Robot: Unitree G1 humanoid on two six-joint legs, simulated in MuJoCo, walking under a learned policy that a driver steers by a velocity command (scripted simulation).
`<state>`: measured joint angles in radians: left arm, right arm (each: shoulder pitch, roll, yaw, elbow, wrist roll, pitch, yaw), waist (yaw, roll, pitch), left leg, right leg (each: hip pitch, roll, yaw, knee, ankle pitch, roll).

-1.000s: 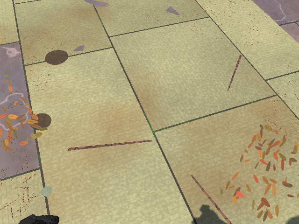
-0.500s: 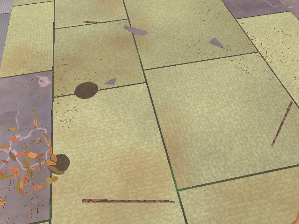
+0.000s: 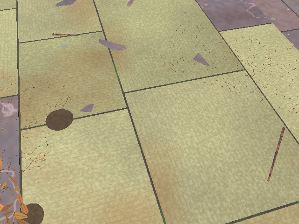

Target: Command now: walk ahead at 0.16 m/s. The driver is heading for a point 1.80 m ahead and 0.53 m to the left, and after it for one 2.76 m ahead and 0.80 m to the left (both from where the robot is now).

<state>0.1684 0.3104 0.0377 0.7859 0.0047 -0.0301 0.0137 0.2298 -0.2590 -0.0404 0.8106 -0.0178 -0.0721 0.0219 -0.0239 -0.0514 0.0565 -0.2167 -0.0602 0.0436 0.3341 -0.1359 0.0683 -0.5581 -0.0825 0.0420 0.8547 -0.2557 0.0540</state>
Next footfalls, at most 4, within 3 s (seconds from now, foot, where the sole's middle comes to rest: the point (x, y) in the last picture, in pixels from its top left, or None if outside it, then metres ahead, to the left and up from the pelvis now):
0.16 right None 0.17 -0.15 -0.78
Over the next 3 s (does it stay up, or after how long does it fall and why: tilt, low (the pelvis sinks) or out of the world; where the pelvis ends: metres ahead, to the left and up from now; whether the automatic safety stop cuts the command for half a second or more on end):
stays up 0.09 -0.02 -0.01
